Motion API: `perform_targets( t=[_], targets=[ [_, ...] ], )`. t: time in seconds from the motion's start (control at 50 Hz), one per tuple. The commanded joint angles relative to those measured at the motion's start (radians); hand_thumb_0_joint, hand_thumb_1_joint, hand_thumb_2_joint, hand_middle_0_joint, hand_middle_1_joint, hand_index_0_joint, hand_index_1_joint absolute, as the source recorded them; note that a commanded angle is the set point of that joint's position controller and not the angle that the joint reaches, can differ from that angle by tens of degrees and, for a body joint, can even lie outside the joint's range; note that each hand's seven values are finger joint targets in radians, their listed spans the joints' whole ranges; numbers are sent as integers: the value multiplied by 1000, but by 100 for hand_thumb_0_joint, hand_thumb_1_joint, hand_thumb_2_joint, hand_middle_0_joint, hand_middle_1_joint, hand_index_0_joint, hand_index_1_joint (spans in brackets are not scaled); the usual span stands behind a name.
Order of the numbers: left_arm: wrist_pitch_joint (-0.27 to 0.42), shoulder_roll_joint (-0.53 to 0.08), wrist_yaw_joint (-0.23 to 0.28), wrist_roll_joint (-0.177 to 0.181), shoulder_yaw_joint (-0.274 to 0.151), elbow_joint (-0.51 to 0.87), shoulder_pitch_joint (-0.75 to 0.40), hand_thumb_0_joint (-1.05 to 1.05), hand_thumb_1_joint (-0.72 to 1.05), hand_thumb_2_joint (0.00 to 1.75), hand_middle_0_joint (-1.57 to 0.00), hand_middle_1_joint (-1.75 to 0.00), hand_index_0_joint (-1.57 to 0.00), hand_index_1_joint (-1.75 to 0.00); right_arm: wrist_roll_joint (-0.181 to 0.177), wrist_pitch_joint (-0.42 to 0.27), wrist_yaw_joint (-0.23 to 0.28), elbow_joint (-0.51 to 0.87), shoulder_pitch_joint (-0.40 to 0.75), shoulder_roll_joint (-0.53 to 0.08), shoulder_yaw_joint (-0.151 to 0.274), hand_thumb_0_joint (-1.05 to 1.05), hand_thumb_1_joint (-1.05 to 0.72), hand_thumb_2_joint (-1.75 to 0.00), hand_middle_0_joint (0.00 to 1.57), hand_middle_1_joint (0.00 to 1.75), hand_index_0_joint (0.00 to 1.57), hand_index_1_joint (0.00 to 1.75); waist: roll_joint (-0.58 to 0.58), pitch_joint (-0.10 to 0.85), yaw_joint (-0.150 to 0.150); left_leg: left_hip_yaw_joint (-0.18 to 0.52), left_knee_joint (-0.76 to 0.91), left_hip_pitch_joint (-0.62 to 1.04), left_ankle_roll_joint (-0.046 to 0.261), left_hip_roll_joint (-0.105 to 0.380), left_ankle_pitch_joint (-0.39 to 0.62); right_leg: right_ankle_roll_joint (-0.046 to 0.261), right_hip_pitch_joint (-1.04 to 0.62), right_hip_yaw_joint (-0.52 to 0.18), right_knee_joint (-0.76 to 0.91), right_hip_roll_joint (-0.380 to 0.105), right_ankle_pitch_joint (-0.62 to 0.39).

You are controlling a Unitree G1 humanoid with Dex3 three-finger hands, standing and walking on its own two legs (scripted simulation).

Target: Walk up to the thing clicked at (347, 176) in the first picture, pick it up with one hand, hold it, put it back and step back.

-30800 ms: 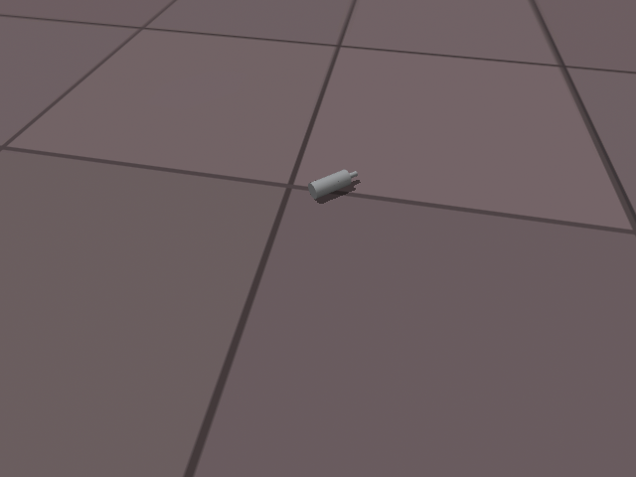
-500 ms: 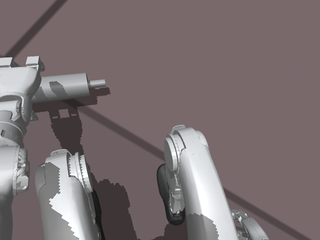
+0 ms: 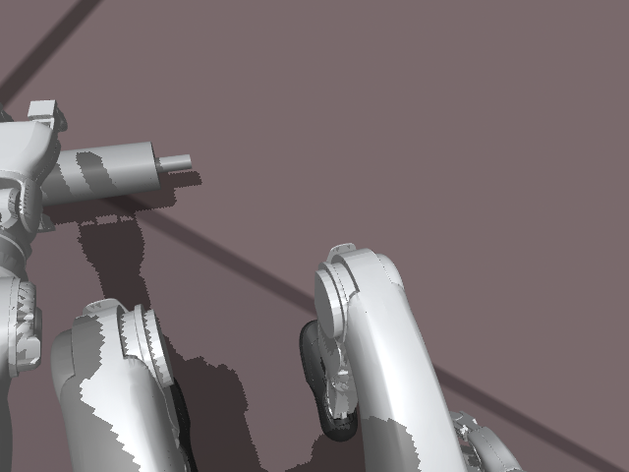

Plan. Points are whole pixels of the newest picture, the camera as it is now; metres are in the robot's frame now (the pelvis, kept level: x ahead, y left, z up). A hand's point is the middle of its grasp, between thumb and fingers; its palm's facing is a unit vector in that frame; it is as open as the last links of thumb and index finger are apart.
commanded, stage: rise first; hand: left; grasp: from above
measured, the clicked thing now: (110, 171) +0.53 +0.18 -0.28
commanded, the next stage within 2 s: approach in 1.14 s
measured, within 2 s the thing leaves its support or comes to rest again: neither
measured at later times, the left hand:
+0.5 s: hand (31, 173) +0.49 +0.25 -0.16, palm faces -0.45 -0.04 -0.89, open 14.0 cm
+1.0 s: hand (20, 177) +0.48 +0.25 -0.15, palm faces -0.45 -0.03 -0.89, open 14.0 cm
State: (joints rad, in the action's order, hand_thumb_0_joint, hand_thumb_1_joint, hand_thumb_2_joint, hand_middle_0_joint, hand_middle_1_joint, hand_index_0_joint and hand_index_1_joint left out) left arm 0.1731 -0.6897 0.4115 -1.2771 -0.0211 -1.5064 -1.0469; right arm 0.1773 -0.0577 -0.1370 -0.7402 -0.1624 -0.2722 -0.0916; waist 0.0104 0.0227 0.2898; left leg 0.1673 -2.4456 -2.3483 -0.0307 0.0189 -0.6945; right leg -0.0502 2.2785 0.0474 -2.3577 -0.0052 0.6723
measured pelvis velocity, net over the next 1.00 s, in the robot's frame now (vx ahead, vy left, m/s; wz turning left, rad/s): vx -0.01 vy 0.00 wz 0.01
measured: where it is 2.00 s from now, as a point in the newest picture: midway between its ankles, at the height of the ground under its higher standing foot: (258, 428)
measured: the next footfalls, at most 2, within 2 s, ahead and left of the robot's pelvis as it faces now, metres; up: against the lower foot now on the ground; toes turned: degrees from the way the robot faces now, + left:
none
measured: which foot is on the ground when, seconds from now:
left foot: down 0.00-1.00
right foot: down 0.00-1.00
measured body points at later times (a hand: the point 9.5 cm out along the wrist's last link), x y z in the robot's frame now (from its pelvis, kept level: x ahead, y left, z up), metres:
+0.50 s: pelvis +0.00 +0.00 +0.00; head +0.24 +0.07 +0.38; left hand +0.51 +0.25 -0.11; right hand +0.03 -0.27 -0.09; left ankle +0.07 +0.13 -0.29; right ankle +0.10 -0.13 -0.28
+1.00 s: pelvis -0.01 +0.00 +0.01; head +0.23 +0.06 +0.39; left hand +0.50 +0.25 -0.10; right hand +0.03 -0.27 -0.09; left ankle +0.07 +0.13 -0.29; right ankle +0.10 -0.13 -0.29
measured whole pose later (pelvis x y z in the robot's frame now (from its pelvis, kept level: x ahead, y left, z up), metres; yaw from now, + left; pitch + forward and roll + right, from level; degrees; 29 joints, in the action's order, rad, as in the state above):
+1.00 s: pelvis -0.01 +0.00 +0.01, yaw +0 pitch +33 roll -8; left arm 0.17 -0.70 0.36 -1.26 0.00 -1.49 -1.05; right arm 0.15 -0.04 -0.13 -0.73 -0.18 -0.27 -0.10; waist 0.00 0.04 0.29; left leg 0.16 -2.41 -2.33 -0.03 0.02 -0.68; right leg -0.05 2.26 0.05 -2.33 -0.01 0.66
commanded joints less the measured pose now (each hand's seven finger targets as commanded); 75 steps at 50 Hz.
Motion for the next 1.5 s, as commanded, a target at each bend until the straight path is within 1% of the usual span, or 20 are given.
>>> perform_targets(
  t=[0.0,0.22,0.3,0.36,0.42,0.5,0.56,0.78,0.82,0.9,0.98,1.02,1.04,1.1,1.14,1.22,1.28,1.32,1.42,1.48],
  targets=[
    [-7,-212,49,10,-25,135,-342,0,-51,98,-6,-105,-7,-103,-5,-5,9,6,-223,-257,79,0,-91,-90,20,30,20,30,-313,673,23,-129,244,483,55,-19,181,82,-364,119,231,36,-227],
    [-12,-224,17,21,-19,171,-335,0,-51,98,-6,-106,-7,-104,-9,1,4,13,-238,-262,77,0,-91,-90,20,30,20,30,-325,701,24,-125,246,502,53,-16,214,79,-395,123,235,37,-259],
    [-12,-185,1,31,3,165,-369,0,-51,98,-6,-106,-8,-104,-10,7,2,10,-239,-261,76,0,-91,-90,20,30,20,30,-311,677,48,-120,243,504,54,-13,209,78,-381,125,242,41,-262],
    [-10,-237,1,23,-19,190,-350,0,-51,98,-6,-105,-7,-104,-15,11,3,12,-240,-264,76,0,-91,-90,20,30,20,30,-325,725,19,-126,238,511,54,-14,232,76,-417,118,242,40,-279],
    [-10,-190,-1,23,1,148,-350,0,-52,98,-6,-106,-7,-104,-15,13,2,13,-240,-257,74,0,-91,-90,20,30,20,30,-300,665,39,-124,246,485,55,-15,200,77,-389,121,248,41,-252],
    [-7,-233,5,13,-21,153,-352,0,-51,98,-6,-105,-7,-103,-16,16,7,24,-231,-263,71,0,-91,-90,20,30,20,30,-315,674,25,-123,261,492,53,-19,172,82,-372,124,250,38,-214],
    [-5,-218,5,18,-13,157,-376,0,-51,98,-6,-105,-8,-103,-16,14,9,28,-230,-261,68,0,-90,-90,20,30,20,30,-300,659,40,-121,265,470,57,-21,147,80,-367,122,259,39,-194],
    [-3,-221,-3,27,-9,192,-373,0,-52,99,-6,-104,-7,-103,-25,7,16,17,-241,-258,79,0,-91,-90,20,30,20,30,-300,717,23,-129,264,501,55,-20,185,79,-397,112,264,37,-228],
    [-9,-184,-3,29,5,151,-335,0,-52,99,-6,-104,-7,-103,-26,7,16,18,-235,-253,81,0,-91,-90,20,30,20,30,-303,670,26,-129,277,511,52,-20,173,82,-372,116,268,36,-217],
    [-3,-218,-11,30,-3,176,-368,0,-52,99,-7,-104,-7,-103,-29,7,17,18,-235,-257,81,0,-91,-90,20,30,20,30,-304,682,22,-128,273,501,54,-20,166,83,-377,114,270,37,-207],
    [2,-156,-16,35,28,142,-361,0,-51,98,-7,-105,-8,-104,-27,8,17,12,-232,-249,77,0,-91,-90,20,30,20,30,-276,667,35,-126,271,489,55,-19,162,81,-375,115,271,39,-209],
    [6,-223,-10,27,-4,149,-372,0,-52,99,-7,-104,-8,-103,-26,6,18,16,-236,-260,75,0,-90,-90,20,30,20,30,-275,672,23,-126,270,479,57,-22,157,80,-380,114,273,37,-199],
    [7,-225,-3,25,-10,149,-355,0,-52,99,-7,-104,-8,-103,-27,5,19,17,-234,-257,75,0,-90,-90,20,30,20,30,-304,662,12,-129,280,482,53,-25,153,84,-367,115,264,33,-189],
    [8,-189,2,15,10,136,-373,0,-52,100,-7,-104,-7,-103,-22,2,16,19,-228,-253,74,0,-90,-90,20,30,20,30,-281,657,37,-126,273,492,55,-23,147,83,-357,117,270,39,-190],
    [9,-206,10,20,-4,142,-342,0,-52,100,-6,-104,-7,-103,-23,1,18,23,-217,-252,76,0,-90,-90,20,30,20,30,-316,677,12,-132,280,494,51,-26,146,85,-369,110,268,38,-184],
    [3,-201,19,17,-2,142,-359,0,-60,107,-7,-99,-5,-102,-22,-2,17,19,-221,-252,76,0,-91,-90,20,30,20,30,-297,674,24,-128,276,492,54,-23,144,84,-353,113,268,38,-185],
    [-1,-191,24,14,6,165,-399,0,-45,107,-9,-113,-11,-112,-19,-5,19,15,-234,-255,74,0,-90,-89,20,30,20,30,-314,693,34,-127,277,499,53,-24,149,83,-354,114,268,35,-193],
    [-4,-133,24,26,38,142,-451,0,-45,108,-9,-114,-11,-112,-17,-12,15,6,-237,-253,75,0,-90,-89,20,30,20,30,-309,639,73,-124,270,488,52,-19,127,84,-318,119,270,37,-178],
    [-7,-74,27,22,93,97,-558,0,-46,105,-8,-114,-10,-112,-8,-19,22,-13,-248,-257,64,0,-90,-90,20,30,20,30,-335,639,115,-111,268,503,47,-17,118,87,-294,130,264,40,-178],
    [-20,-144,43,1,69,86,-619,0,-45,105,-9,-116,-11,-113,1,-20,23,-15,-262,-268,50,0,-90,-89,20,30,20,30,-345,672,111,-115,255,501,49,-17,143,84,-320,127,259,41,-204]
  ],
)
